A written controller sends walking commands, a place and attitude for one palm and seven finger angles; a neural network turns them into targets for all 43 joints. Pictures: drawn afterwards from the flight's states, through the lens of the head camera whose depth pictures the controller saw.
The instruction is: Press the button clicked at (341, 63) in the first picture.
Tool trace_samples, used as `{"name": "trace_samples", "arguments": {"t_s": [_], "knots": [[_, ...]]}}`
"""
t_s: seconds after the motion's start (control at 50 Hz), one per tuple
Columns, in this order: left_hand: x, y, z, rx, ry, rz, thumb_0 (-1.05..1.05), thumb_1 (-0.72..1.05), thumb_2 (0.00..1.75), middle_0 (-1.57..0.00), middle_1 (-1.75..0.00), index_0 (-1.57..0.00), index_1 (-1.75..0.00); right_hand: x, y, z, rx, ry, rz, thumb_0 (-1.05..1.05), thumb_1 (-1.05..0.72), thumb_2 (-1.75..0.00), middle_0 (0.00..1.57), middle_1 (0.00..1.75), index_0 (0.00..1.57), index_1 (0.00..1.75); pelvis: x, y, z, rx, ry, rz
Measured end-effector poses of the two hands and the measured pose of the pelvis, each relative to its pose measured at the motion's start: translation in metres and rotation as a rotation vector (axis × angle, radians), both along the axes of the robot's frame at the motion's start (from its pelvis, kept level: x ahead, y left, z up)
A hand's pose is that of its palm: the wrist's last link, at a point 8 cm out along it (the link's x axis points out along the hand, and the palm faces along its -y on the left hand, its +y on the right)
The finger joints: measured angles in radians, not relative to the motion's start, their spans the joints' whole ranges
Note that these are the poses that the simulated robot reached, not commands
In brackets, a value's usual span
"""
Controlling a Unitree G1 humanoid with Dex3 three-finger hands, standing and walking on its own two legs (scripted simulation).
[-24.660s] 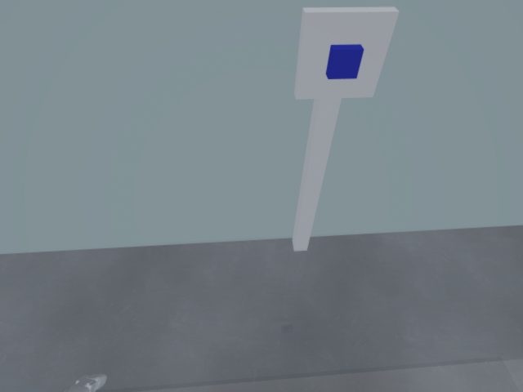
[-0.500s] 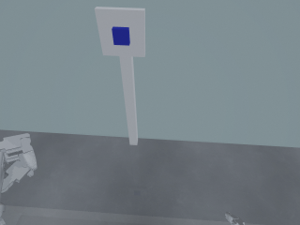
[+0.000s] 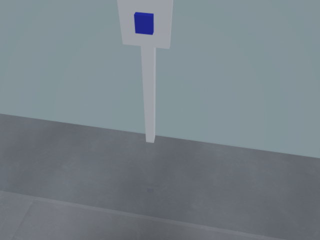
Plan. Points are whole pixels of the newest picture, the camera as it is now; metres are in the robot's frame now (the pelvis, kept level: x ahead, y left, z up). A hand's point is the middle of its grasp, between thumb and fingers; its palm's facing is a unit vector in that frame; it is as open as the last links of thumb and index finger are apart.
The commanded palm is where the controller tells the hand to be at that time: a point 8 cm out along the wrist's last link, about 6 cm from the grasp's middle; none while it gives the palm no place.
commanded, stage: let the arm hang, fingers relaxed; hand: left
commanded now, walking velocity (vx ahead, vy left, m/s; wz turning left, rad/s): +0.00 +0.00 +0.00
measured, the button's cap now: (144, 23) +0.84 +0.11 +0.14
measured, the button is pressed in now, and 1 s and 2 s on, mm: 0 0 0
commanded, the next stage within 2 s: stand and wait in 0.72 s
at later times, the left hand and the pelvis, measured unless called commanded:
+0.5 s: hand out of the picture +0.06 +0.23 -0.15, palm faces -0.01 -0.96 -0.27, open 7.3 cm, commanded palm none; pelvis +0.01 +0.01 +0.01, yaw -1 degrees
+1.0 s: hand out of the picture +0.11 +0.25 -0.14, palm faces -0.03 -0.94 -0.34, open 7.4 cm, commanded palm none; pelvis +0.03 +0.01 +0.02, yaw -1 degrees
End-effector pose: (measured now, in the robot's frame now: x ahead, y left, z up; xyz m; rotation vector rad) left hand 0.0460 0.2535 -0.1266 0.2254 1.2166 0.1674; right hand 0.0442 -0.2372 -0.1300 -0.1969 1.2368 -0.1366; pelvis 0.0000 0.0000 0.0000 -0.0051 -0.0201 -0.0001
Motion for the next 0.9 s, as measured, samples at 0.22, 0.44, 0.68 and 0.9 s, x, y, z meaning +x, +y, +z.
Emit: {"name": "trace_samples", "arguments": {"t_s": [0.22, 0.44, 0.68, 0.9], "knots": [[-0.053, 0.022, 0.010, 0.040, 0.194, 0.059, 0.01, 0.91, 0.90, -0.50, -0.65, -0.50, -0.63, -0.046, 0.010, -0.009, 0.029, 0.159, -0.042, 0.01, -0.90, -0.90, 0.20, 0.30, 0.21, 0.30, 0.000, 0.008, 0.009, 0.000, -0.004, -0.006], [-0.008, 0.019, 0.008, 0.019, 0.112, 0.025, 0.01, 0.91, 0.90, -0.24, -0.35, -0.24, -0.35, -0.034, 0.003, -0.005, 0.003, 0.132, -0.060, 0.01, -0.90, -0.90, 0.20, 0.30, 0.20, 0.30, 0.004, 0.013, 0.011, 0.005, -0.007, -0.013], [0.043, 0.022, 0.013, 0.021, 0.031, -0.017, 0.01, 0.91, 0.90, -0.20, -0.30, -0.20, -0.30, -0.002, -0.009, 0.003, -0.031, 0.079, -0.056, 0.00, -0.90, -0.90, 0.20, 0.30, 0.20, 0.30, 0.015, 0.014, 0.014, 0.006, -0.003, -0.018], [0.057, 0.036, 0.022, 0.065, 0.028, -0.023, 0.01, 0.91, 0.90, -0.20, -0.30, -0.20, -0.30, 0.027, -0.026, 0.009, -0.060, 0.041, -0.039, 0.01, -0.90, -0.90, 0.20, 0.30, 0.21, 0.30, 0.022, 0.011, 0.016, 0.006, -0.003, -0.020]]}}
